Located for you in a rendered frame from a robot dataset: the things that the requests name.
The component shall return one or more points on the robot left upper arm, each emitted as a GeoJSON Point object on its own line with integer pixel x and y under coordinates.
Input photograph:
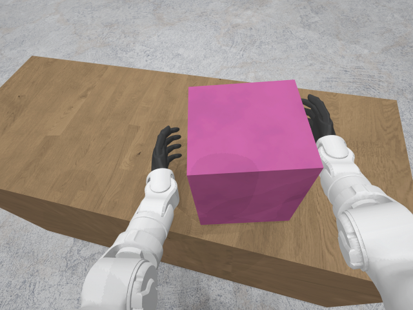
{"type": "Point", "coordinates": [120, 284]}

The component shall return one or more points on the right robot forearm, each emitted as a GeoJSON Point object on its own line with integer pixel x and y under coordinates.
{"type": "Point", "coordinates": [341, 179]}

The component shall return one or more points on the robot right hand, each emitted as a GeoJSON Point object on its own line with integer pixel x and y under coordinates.
{"type": "Point", "coordinates": [320, 121]}

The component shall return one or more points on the pedestal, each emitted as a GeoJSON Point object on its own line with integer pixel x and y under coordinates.
{"type": "Point", "coordinates": [76, 145]}

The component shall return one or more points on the carton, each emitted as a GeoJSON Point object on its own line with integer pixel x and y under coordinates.
{"type": "Point", "coordinates": [251, 154]}

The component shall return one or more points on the left robot forearm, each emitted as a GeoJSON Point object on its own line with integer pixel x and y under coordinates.
{"type": "Point", "coordinates": [149, 227]}

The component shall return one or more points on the robot left hand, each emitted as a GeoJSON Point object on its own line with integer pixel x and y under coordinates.
{"type": "Point", "coordinates": [160, 158]}

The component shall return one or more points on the robot right upper arm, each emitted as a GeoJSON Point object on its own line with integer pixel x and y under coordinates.
{"type": "Point", "coordinates": [378, 239]}

